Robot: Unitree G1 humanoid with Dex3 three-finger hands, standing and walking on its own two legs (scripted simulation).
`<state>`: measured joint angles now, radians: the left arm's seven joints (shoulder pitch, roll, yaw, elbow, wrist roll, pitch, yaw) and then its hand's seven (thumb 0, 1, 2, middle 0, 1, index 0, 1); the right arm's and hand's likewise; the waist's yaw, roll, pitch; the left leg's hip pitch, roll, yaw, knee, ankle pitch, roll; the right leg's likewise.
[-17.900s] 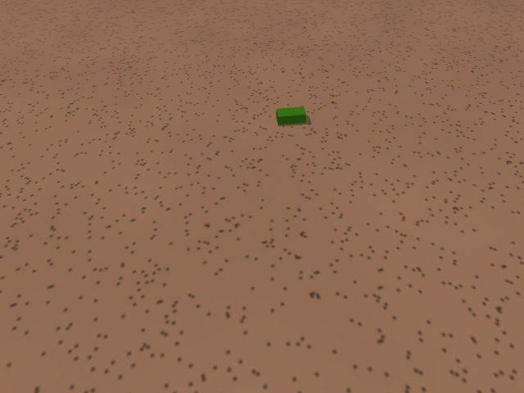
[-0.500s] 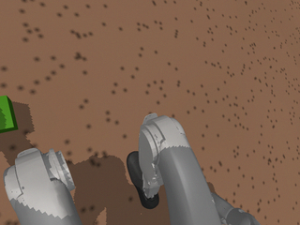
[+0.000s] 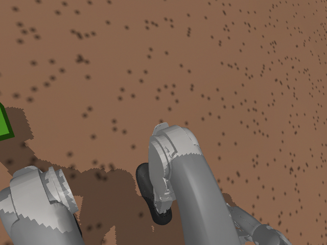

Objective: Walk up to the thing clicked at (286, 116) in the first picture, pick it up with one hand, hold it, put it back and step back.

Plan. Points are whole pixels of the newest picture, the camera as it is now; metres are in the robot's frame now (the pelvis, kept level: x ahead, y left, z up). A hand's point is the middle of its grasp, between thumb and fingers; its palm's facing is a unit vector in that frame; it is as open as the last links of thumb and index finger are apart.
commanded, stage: settle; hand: left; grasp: from above
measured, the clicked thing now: out of the picture +0.43 +0.32 -0.27
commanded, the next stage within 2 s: lift in 0.80 s
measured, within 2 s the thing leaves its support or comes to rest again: leaves its support in 0.24 s
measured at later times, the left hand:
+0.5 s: hand out of the picture +0.42 +0.34 -0.17, palm faces -0.37 -0.09 -0.93, open 11.2 cm
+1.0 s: hand out of the picture +0.41 +0.33 -0.11, palm faces -0.43 -0.07 -0.90, open 11.2 cm
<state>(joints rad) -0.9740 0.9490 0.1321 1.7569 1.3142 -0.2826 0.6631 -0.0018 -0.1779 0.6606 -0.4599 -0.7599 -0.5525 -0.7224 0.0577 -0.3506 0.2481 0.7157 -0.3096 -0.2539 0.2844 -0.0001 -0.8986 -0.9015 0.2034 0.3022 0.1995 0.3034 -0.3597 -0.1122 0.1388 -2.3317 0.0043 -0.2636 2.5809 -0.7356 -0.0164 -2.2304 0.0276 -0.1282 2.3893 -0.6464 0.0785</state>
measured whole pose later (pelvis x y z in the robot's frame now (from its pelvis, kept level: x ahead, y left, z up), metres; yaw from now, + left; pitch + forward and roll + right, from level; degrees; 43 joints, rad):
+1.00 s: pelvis -0.01 -0.01 +0.04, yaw +6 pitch +32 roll -9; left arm -0.85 0.74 0.07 1.26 1.26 -0.30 0.31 -0.01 -0.22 0.67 -0.54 -0.76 -0.63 -0.65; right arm 0.17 -0.31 0.03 0.72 -0.13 -0.05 0.17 0.00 -0.91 -0.91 0.20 0.30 0.20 0.30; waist -0.20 0.01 -0.05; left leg -2.29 -0.01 -0.16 2.39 -0.68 -0.02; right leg -2.21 -0.02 -0.06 2.29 -0.64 0.05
